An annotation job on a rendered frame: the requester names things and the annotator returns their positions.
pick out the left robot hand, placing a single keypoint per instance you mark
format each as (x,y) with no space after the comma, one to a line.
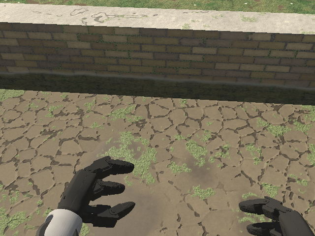
(87,185)

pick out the right robot hand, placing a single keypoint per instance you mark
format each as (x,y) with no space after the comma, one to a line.
(285,221)

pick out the robot left forearm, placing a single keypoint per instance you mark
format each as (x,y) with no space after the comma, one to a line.
(60,222)

